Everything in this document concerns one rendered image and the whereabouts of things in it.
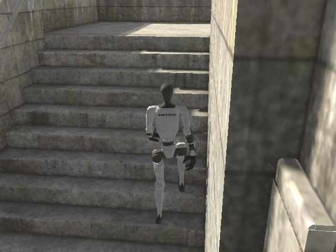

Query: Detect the stairs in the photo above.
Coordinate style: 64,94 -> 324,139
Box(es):
0,35 -> 210,252

